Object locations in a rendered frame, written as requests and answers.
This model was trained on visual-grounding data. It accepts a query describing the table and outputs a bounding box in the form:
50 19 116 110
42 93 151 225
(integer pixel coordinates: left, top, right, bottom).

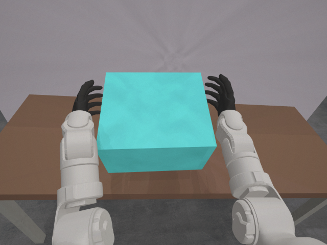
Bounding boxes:
0 94 327 243

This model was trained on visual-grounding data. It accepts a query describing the robot left upper arm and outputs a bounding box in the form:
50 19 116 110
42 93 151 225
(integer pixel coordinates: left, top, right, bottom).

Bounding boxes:
53 207 114 245

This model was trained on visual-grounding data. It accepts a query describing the robot right upper arm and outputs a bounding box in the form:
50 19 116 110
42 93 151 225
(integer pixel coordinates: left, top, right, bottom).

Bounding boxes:
232 198 327 245

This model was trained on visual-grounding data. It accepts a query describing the right robot forearm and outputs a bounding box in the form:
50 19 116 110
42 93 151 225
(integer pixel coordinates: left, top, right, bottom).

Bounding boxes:
216 110 295 233

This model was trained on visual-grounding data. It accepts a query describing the carton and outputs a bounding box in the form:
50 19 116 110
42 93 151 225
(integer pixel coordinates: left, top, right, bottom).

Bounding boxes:
97 72 217 173

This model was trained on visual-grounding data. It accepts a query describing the left robot forearm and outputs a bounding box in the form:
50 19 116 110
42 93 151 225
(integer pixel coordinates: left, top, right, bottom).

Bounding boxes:
52 110 103 245

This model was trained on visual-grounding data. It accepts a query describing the left robot hand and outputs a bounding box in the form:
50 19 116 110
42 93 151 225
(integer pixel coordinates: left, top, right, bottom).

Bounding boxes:
72 80 103 116

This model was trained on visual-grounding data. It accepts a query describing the right robot hand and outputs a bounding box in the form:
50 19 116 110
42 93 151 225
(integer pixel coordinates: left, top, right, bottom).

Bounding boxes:
205 74 236 116

